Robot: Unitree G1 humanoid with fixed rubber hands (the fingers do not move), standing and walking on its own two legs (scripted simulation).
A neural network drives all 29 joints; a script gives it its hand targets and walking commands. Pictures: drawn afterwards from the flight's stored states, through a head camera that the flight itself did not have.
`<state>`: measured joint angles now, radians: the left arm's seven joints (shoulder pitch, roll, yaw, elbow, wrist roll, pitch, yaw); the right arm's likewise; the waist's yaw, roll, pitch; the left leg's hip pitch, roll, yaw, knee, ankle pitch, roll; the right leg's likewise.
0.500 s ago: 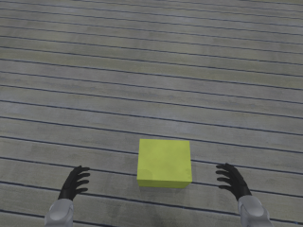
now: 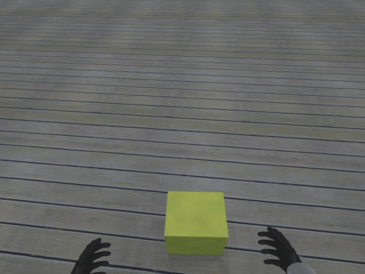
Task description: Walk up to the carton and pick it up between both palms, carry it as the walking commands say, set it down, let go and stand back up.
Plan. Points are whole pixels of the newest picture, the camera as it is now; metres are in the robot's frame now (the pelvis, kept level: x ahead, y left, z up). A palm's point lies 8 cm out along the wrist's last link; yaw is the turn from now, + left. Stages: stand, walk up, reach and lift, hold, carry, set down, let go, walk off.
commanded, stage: let go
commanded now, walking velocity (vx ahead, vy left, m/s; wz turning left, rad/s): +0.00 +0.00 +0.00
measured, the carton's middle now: (195, 223) +0.49 -0.06 -0.64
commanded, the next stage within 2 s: stand in 0.08 s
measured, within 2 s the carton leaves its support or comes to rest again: neither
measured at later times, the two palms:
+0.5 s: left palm out of the picture +0.08 +0.28 -0.10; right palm out of the picture +0.08 -0.30 -0.10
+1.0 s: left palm out of the picture +0.10 +0.29 -0.10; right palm out of the picture +0.11 -0.29 -0.10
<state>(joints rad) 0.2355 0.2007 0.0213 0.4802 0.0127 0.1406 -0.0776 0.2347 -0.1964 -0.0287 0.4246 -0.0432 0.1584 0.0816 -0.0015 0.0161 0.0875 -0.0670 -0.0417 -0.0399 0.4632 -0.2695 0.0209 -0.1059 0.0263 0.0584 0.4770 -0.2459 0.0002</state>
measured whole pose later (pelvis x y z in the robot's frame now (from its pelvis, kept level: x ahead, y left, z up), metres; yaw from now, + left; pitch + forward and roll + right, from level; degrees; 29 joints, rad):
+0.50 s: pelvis +0.00 -0.01 -0.01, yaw +1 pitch -2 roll +0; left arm 0.26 0.33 0.05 0.81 0.05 0.01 0.00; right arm 0.33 -0.32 -0.04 0.74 -0.04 0.01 0.01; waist 0.01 0.00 -0.03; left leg -0.22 -0.02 -0.07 0.56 -0.30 0.00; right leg -0.24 0.04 0.01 0.53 -0.25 -0.02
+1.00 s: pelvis +0.01 +0.00 +0.00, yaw +0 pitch -3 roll +0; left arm 0.17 0.34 0.01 0.97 0.03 -0.01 0.01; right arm 0.22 -0.34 -0.01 0.90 -0.02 -0.02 -0.02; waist 0.01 0.01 -0.01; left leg -0.11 -0.03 -0.05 0.43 -0.27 0.02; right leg -0.14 0.03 0.04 0.41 -0.22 0.00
